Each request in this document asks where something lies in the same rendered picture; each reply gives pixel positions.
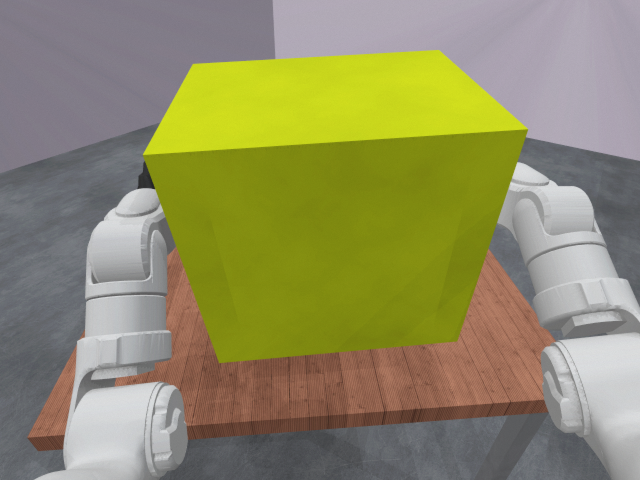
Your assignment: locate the left robot forearm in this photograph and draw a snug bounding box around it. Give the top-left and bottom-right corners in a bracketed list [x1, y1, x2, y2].
[63, 188, 176, 469]

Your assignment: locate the right robot upper arm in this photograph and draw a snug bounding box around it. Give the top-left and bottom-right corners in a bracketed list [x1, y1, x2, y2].
[541, 332, 640, 480]

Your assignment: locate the right robot forearm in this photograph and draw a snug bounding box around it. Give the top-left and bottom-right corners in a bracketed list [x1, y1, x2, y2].
[497, 162, 640, 337]

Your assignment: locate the table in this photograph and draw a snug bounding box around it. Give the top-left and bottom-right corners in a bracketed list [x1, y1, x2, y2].
[27, 247, 556, 480]

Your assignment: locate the carton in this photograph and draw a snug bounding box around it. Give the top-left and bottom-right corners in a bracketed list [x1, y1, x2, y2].
[143, 50, 528, 363]

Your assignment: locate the robot left hand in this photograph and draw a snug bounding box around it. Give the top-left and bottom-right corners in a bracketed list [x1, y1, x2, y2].
[137, 161, 155, 189]

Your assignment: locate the left robot upper arm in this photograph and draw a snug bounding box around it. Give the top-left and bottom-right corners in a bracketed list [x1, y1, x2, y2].
[34, 381, 188, 480]

